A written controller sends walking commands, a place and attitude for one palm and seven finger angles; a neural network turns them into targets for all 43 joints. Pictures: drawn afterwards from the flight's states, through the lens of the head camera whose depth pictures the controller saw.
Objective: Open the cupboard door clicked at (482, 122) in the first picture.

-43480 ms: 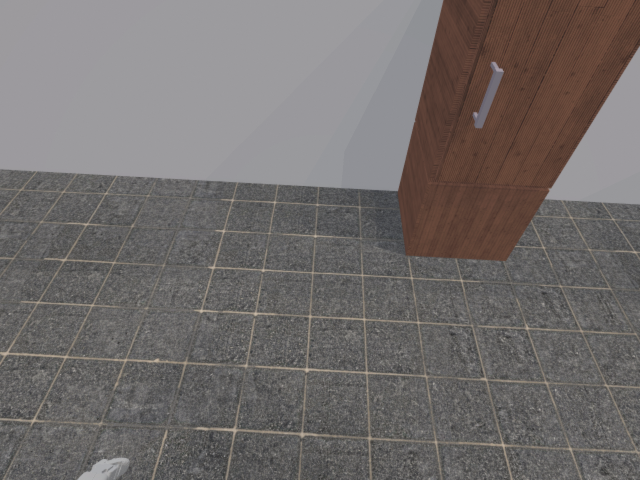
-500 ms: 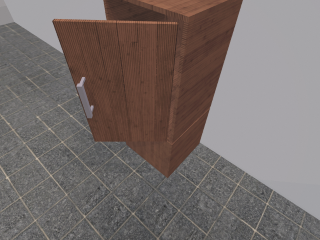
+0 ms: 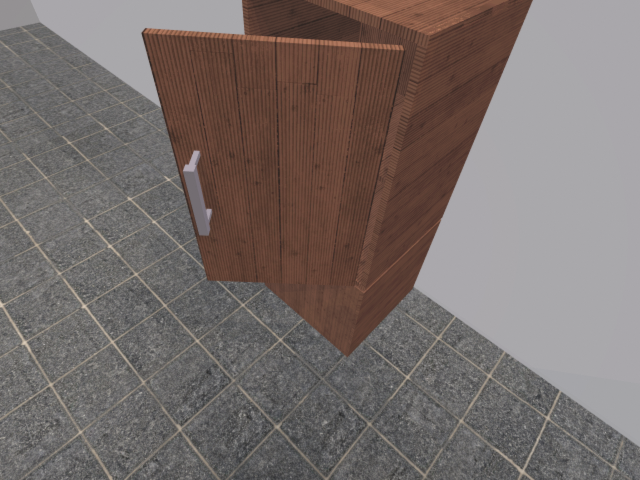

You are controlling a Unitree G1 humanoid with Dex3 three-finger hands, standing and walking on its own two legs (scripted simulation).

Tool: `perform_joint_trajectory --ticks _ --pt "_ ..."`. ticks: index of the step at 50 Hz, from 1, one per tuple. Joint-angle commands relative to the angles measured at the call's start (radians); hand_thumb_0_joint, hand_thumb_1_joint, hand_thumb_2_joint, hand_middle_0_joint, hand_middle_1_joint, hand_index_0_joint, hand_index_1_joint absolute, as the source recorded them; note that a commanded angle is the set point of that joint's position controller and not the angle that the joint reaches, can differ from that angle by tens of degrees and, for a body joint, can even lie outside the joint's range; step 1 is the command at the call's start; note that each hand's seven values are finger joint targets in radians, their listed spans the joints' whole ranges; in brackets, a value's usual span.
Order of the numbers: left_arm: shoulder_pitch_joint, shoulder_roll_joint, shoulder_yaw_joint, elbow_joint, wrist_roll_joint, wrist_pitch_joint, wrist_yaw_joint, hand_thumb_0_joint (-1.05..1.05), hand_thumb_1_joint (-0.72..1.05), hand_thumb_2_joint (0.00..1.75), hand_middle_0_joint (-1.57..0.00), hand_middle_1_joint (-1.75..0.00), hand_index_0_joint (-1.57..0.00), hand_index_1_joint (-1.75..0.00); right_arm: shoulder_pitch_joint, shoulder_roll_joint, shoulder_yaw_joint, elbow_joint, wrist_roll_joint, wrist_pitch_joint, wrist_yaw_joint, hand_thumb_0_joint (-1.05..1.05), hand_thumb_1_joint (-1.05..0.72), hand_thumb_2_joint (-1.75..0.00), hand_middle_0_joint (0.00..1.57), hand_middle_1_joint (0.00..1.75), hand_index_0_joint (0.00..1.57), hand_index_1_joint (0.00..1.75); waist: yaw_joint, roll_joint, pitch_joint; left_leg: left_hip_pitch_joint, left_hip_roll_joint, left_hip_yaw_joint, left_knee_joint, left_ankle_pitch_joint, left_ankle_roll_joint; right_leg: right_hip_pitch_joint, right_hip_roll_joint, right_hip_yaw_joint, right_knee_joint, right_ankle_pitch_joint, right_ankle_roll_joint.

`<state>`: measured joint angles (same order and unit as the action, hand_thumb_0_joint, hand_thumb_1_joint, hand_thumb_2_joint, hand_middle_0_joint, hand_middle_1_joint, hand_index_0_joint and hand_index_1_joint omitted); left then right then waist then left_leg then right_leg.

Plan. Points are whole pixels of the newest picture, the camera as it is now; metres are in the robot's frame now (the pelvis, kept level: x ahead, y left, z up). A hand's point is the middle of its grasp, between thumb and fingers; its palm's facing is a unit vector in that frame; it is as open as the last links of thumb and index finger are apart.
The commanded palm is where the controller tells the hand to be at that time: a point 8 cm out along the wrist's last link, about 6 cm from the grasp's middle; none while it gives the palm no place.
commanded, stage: shuffle to correct the standing spot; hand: left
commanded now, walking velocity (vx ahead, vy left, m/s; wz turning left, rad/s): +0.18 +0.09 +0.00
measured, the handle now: (200, 195) +0.59 +0.26 -0.02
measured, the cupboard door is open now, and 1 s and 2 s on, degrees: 43 43 43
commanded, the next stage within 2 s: come to a stop and stand still in 0.10 s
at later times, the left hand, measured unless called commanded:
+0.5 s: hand out of the picture +0.12 +0.19 -0.18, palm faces +0.06 -0.98 -0.20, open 7.2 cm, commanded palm none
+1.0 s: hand out of the picture +0.04 +0.18 -0.18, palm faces +0.01 -0.98 -0.18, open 7.4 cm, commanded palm none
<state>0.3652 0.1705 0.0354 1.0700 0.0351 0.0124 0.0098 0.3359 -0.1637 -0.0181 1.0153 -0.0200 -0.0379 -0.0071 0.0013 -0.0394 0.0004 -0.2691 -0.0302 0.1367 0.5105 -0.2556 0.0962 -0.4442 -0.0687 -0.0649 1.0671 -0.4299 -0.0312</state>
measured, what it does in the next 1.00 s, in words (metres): steps on the spot: right foot, then left foot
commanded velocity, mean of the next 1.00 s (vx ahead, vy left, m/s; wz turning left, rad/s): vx -0.02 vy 0.01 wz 0.00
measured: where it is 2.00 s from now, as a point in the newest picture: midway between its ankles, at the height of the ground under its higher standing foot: outside the picture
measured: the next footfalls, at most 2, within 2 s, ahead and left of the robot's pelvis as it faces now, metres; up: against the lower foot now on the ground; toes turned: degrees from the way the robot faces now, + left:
right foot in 0.28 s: +0.10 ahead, -0.10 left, +0.00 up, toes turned -3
left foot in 0.48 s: +0.14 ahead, +0.13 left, +0.00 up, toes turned +4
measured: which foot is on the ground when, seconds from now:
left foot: down 0.00-0.28, up 0.30-0.46, down 0.48-1.00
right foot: up 0.00-0.26, down 0.28-1.00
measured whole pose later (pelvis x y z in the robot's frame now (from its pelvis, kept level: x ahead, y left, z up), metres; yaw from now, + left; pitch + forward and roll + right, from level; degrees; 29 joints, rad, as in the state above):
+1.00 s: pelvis +0.04 +0.02 +0.00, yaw +0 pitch -2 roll -1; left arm 0.34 0.14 -0.02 1.05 0.02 -0.01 0.03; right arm 0.27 -0.18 -0.03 1.00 -0.01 0.01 0.00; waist -0.01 0.02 0.01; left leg -0.32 0.04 0.07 0.57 -0.20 0.02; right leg -0.25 -0.01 -0.08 0.55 -0.27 -0.02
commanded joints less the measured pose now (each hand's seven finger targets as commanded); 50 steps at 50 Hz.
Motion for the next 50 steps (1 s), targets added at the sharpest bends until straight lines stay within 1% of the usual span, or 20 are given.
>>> perform_joint_trajectory --ticks 1,8,11,12,14,15,16,18,22,24,25,29,33,36,42,43,44,45,48,50 --pt "-0.017 0.008 -0.005 -0.078 -0.003 -0.035 -0.01 0.0 0.9 0.9 -0.2 -0.3 -0.2 -0.3 0.068 -0.102 -0.007 -0.015 -0.003 -0.027 -0.012 0.0 -0.9 -0.9 0.2 0.3 0.2 0.3 0.004 0.081 0.043 0.077 0.26 -0.263 -0.314 0.132 0.135 -0.093 -0.028 -0.007 -0.096 0.062 0.015" --pt "-0.119 0.008 -0.002 -0.117 -0.001 -0.033 -0.004 0.0 0.9 0.9 -0.2 -0.3 -0.2 -0.3 0.12 -0.102 -0.009 0.019 -0.009 -0.017 -0.012 0.0 -0.9 -0.9 0.2 0.3 0.2 0.3 -0.021 0.094 0.059 0.094 0.278 -0.256 -0.296 0.099 0.143 0.006 0.005 -0.027 -0.342 0.045 0.011" --pt "-0.068 0.015 0.005 -0.103 0.0 -0.045 0.002 0.0 0.9 0.9 -0.2 -0.3 -0.2 -0.3 0.097 -0.084 -0.004 0.025 -0.004 -0.011 -0.012 0.0 -0.9 -0.9 0.2 0.3 0.2 0.3 0.022 0.027 0.052 0.011 0.239 -0.215 -0.185 0.113 0.094 0.202 0.024 -0.031 -0.55 0.144 0.009" --pt "-0.022 0.031 0.009 -0.083 -0.002 -0.052 0.009 0.0 0.9 0.9 -0.2 -0.3 -0.2 -0.3 0.084 -0.068 0.003 0.024 0.003 -0.014 -0.012 0.0 -0.9 -0.9 0.2 0.3 0.2 0.3 0.045 -0.038 0.032 -0.059 0.198 -0.166 -0.105 0.113 0.048 0.332 -0.013 0.02 -0.616 0.223 0.003" --pt "0.083 0.138 0.024 -0.048 -0.01 -0.061 0.024 0.0 0.9 0.9 -0.2 -0.3 -0.2 -0.3 0.077 -0.032 0.011 -0.001 0.011 -0.015 -0.01 0.0 -0.9 -0.9 0.2 0.3 0.2 0.3 0.058 -0.248 -0.038 -0.271 0.033 -0.02 0.142 -0.187 -0.068 0.547 -0.337 0.375 -0.696 0.576 -0.149" --pt "0.091 0.149 0.023 -0.049 -0.015 -0.056 0.027 0.0 0.9 0.9 -0.2 -0.3 -0.2 -0.3 0.039 -0.041 0.005 -0.008 0.007 -0.006 -0.016 0.0 -0.9 -0.9 0.2 0.3 0.2 0.3 0.065 -0.156 -0.022 -0.249 0.042 -0.059 0.28 -0.337 -0.086 0.48 -0.394 0.383 -0.711 0.777 -0.236" --pt "0.049 0.131 0.025 -0.059 -0.012 -0.057 0.039 0.0 0.9 0.9 -0.2 -0.3 -0.2 -0.3 0.031 -0.027 0.006 -0.005 0.011 0.007 -0.02 0.0 -0.9 -0.9 0.2 0.3 0.2 0.3 0.046 -0.104 -0.015 -0.224 0.064 -0.104 0.348 -0.341 -0.09 0.413 -0.375 0.34 -0.706 0.863 -0.254" --pt "-0.049 0.111 0.015 -0.084 -0.01 -0.05 0.043 0.0 0.9 0.9 -0.2 -0.3 -0.2 -0.3 0.036 -0.005 0.004 0.017 0.016 0.028 -0.019 0.0 -0.9 -0.9 0.2 0.3 0.2 0.3 0.005 -0.127 0.027 -0.165 0.084 -0.113 0.328 -0.286 -0.099 0.302 -0.29 0.204 -0.687 0.901 -0.209" --pt "-0.12 0.122 0.023 -0.12 -0.023 -0.023 0.039 0.0 0.9 0.9 -0.2 -0.3 -0.2 -0.3 0.133 0.018 -0.007 0.057 0.012 0.036 -0.016 0.0 -0.9 -0.9 0.2 0.3 0.2 0.3 -0.041 -0.021 0.007 0.107 0.056 -0.049 -0.041 0.139 -0.119 0.129 -0.146 0.069 -0.549 0.589 -0.085" --pt "-0.097 0.075 0.017 -0.138 -0.03 -0.002 0.031 0.0 0.9 0.9 -0.2 -0.3 -0.2 -0.3 0.084 -0.067 -0.02 0.021 -0.001 0.027 -0.023 0.0 -0.9 -0.9 0.2 0.3 0.2 0.3 0.0 0.211 0.03 0.047 0.236 -0.238 -0.148 0.397 -0.032 0.09 -0.016 0.008 -0.457 0.21 0.01" --pt "-0.084 0.064 0.015 -0.139 -0.029 0.002 0.031 0.0 0.9 0.9 -0.2 -0.3 -0.2 -0.3 0.029 -0.103 -0.024 -0.007 -0.003 0.027 -0.026 0.0 -0.9 -0.9 0.2 0.3 0.2 0.3 0.018 0.245 0.033 -0.043 0.306 -0.287 -0.186 0.432 0.026 0.16 0.011 -0.007 -0.415 0.058 0.025" --pt "-0.045 0.041 0.004 -0.106 -0.017 0.01 0.023 0.0 0.9 0.9 -0.2 -0.3 -0.2 -0.3 -0.067 -0.099 -0.023 -0.039 -0.002 0.021 -0.031 0.0 -0.9 -0.9 0.2 0.3 0.2 0.3 0.033 0.183 0.032 -0.056 0.285 -0.258 -0.202 0.321 0.05 0.194 0.004 0.03 -0.408 0.05 0.02" --pt "-0.022 0.075 -0.006 -0.084 -0.016 -0.016 0.024 0.0 0.9 0.9 -0.2 -0.3 -0.2 -0.3 -0.067 -0.08 -0.023 -0.04 0.01 0.022 -0.024 0.0 -0.9 -0.9 0.2 0.3 0.2 0.3 0.015 0.047 -0.044 0.047 0.164 -0.153 -0.091 0.215 -0.04 0.212 -0.052 0.123 -0.624 0.337 0.007" --pt "-0.065 0.086 -0.011 -0.085 -0.016 -0.021 0.023 0.0 0.9 0.9 -0.2 -0.3 -0.2 -0.3 -0.051 -0.063 -0.02 -0.022 0.009 0.037 -0.017 0.0 -0.9 -0.9 0.2 0.3 0.2 0.3 -0.016 -0.047 -0.027 0.088 0.133 -0.122 -0.096 0.058 -0.071 0.147 -0.078 0.145 -0.687 0.237 -0.01" --pt "-0.029 0.076 -0.021 -0.054 -0.017 -0.022 0.022 0.0 0.9 0.9 -0.2 -0.3 -0.2 -0.3 -0.06 -0.064 -0.006 0.005 0.007 0.034 -0.011 0.0 -0.9 -0.9 0.2 0.3 0.2 0.3 -0.005 0.032 0.072 0.037 0.14 -0.149 -0.178 -0.043 -0.075 0.11 -0.048 0.129 -0.748 0.07 0.003" --pt "0.073 0.106 -0.022 -0.022 -0.002 -0.03 0.057 0.0 0.9 0.9 -0.2 -0.3 -0.2 -0.3 -0.155 -0.139 -0.025 -0.064 0.014 0.034 -0.005 0.0 -0.9 -0.9 0.2 0.3 0.2 0.3 0.042 0.013 0.125 -0.018 0.132 -0.089 0.034 -0.061 -0.111 0.122 -0.083 0.171 -0.766 0.193 0.016" --pt "-0.018 0.154 -0.021 -0.082 -0.007 -0.038 0.047 0.0 0.9 0.9 -0.2 -0.3 -0.2 -0.3 -0.092 -0.069 -0.015 -0.084 0.008 0.048 0.007 0.0 -0.9 -0.9 0.2 0.3 0.2 0.3 -0.028 -0.013 0.055 0.0 0.08 -0.083 0.093 -0.129 -0.112 0.051 -0.149 0.259 -0.83 -0.143 -0.039" --pt "-0.064 0.166 -0.008 -0.107 -0.008 -0.038 0.043 0.0 0.9 0.9 -0.2 -0.3 -0.2 -0.3 -0.049 -0.073 -0.018 -0.065 0.001 0.05 0.01 0.0 -0.9 -0.9 0.2 0.3 0.2 0.3 -0.049 0.014 0.069 0.031 0.077 -0.077 0.12 -0.107 -0.102 -0.028 -0.16 0.252 -0.839 -0.244 -0.066" --pt "-0.072 0.139 -0.013 -0.113 -0.015 -0.052 0.037 0.0 0.9 0.9 -0.2 -0.3 -0.2 -0.3 0.004 -0.072 -0.01 -0.059 0.001 0.03 0.009 0.0 -0.9 -0.9 0.2 0.3 0.2 0.3 -0.057 0.101 0.036 0.073 0.097 -0.121 -0.021 -0.029 -0.083 0.013 -0.071 0.135 -0.705 -0.046 -0.048" --pt "-0.049 0.104 -0.015 -0.109 -0.015 -0.037 0.034 0.0 0.9 0.9 -0.2 -0.3 -0.2 -0.3 -0.017 -0.101 -0.012 -0.075 -0.004 0.028 0.003 0.0 -0.9 -0.9 0.2 0.3 0.2 0.3 -0.029 0.105 0.098 -0.064 0.14 -0.19 -0.132 -0.185 -0.062 0.06 -0.021 0.098 -0.67 -0.089 -0.027"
